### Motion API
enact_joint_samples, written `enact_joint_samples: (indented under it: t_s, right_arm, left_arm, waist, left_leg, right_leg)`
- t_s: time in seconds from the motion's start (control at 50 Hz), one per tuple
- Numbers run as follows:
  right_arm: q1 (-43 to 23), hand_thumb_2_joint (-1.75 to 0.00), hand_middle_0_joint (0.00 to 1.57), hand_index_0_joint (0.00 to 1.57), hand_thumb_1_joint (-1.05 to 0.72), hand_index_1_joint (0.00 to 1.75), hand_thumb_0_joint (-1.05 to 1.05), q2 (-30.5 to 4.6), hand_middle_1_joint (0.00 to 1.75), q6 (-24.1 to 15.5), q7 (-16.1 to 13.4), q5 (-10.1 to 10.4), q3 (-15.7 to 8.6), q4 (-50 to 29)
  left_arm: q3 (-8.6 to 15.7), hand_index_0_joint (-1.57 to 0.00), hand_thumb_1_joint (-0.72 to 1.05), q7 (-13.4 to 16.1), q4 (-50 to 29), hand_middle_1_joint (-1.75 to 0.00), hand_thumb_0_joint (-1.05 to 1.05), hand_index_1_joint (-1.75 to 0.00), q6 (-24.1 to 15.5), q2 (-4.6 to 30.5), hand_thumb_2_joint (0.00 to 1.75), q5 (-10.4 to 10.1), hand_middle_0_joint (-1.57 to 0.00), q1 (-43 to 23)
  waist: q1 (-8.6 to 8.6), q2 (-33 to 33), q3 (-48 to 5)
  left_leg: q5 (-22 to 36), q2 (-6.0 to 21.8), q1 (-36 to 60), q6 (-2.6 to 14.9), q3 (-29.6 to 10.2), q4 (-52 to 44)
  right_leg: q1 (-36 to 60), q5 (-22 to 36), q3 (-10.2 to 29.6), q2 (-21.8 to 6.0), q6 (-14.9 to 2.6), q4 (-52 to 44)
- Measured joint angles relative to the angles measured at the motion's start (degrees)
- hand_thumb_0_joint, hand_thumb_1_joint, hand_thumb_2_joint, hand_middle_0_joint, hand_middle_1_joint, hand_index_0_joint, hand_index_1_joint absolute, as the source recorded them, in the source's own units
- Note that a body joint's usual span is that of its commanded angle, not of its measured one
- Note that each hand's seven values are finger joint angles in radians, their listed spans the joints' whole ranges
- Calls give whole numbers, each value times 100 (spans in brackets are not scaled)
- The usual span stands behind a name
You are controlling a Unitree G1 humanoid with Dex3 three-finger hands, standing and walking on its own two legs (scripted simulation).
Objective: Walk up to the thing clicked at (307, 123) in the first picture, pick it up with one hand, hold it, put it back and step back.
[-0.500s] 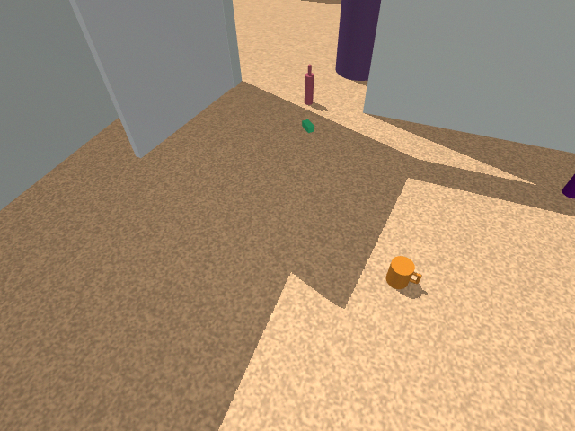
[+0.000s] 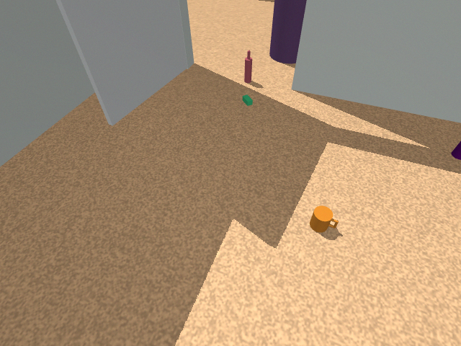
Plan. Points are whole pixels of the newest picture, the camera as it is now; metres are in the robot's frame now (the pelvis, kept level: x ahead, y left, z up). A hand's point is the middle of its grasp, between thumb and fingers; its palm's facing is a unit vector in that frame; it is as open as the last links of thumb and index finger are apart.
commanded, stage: stand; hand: left
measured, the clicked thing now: (247, 100) +1.89 -0.13 -0.76
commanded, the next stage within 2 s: walk up in 0.62 s
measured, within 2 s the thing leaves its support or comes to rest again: neither
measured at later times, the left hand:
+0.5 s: hand out of the picture +0.08 +0.26 -0.16, palm faces -0.03 -0.94 -0.33, open 7.4 cm
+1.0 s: hand (118, 305) +0.24 +0.25 -0.14, palm faces -0.21 -0.83 -0.52, open 7.4 cm
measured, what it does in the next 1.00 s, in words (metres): walks ahead, turning right: right foot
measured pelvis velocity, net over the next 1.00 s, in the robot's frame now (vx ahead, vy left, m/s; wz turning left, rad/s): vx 0.09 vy -0.04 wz -0.28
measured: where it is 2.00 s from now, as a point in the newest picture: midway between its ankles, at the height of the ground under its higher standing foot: (247, 256)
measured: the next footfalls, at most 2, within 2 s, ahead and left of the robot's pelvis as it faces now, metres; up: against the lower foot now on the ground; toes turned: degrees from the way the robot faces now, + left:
right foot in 0.92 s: +0.13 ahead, -0.18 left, +0.00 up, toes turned -25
left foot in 1.34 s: +0.52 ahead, +0.04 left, +0.00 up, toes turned -23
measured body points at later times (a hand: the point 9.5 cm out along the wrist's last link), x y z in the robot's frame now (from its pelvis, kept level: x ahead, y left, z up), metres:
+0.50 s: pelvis +0.00 +0.01 +0.00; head +0.02 +0.01 +0.45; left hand +0.08 +0.30 -0.13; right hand +0.08 -0.29 -0.13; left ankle -0.01 +0.13 -0.75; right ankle -0.01 -0.12 -0.75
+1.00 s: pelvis +0.09 -0.04 -0.04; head +0.08 -0.08 +0.41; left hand +0.25 +0.29 -0.10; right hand +0.11 -0.40 -0.16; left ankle +0.02 +0.12 -0.71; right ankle +0.09 -0.17 -0.75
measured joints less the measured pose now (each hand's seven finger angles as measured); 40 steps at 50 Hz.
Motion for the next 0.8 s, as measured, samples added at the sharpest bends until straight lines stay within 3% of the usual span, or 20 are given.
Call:
enact_joint_samples:
  t_s: [0.62, 0.68, 0.7, 0.74, 0.8]
  right_arm:
    - [2, -90, 20, 21, -90, 30, 1, 7, 30, 4, -12, 0, 0, 0]
    - [15, -90, 20, 21, -90, 30, 1, -62, 30, -7, 246, -133, -240, -389]
    - [18, -90, 20, 21, -90, 30, 1, -102, 30, -47, 309, -141, -309, -571]
    - [21, -90, 20, 21, -90, 30, 1, -206, 30, -149, 374, -146, -432, -921]
    - [150, -90, 20, 21, -90, 30, 1, -302, 30, -181, 395, -178, -532, -1187]
  left_arm:
    - [3, -20, 90, 17, -1, -30, 1, -30, 9, 15, 90, 7, -20, 25]
    - [185, -20, 90, -187, -333, -30, 1, -30, 7, 63, 90, 56, -20, 386]
    - [229, -20, 90, -240, -379, -30, 1, -30, 37, 93, 90, 65, -20, 502]
    - [279, -20, 90, -290, -396, -30, 1, -30, 112, 136, 90, 86, -20, 616]
    - [337, -20, 90, -403, -478, -30, 1, -30, 135, 310, 90, 64, -20, 684]
  waist:
    - [0, -19, -15]
    - [75, -35, -78]
    - [52, -39, -114]
    - [-43, 77, -116]
    - [-121, 115, -96]
  left_leg:
    - [-19, -56, 56, 53, -5, -51]
    - [-1052, -38, -203, 250, 327, 595]
    - [-1108, -40, -240, 302, 458, 648]
    - [-600, 76, -231, 295, 709, 564]
    - [-636, 170, 21, 171, 1002, 463]
  right_leg:
    - [91, 3, -5, -57, 59, -107]
    - [-326, -502, 337, -15, -20, 540]
    - [-548, -785, 393, -41, -40, 886]
    - [-1169, -1195, 170, -108, -98, 1950]
    - [-1767, -1268, -112, -404, -75, 2816]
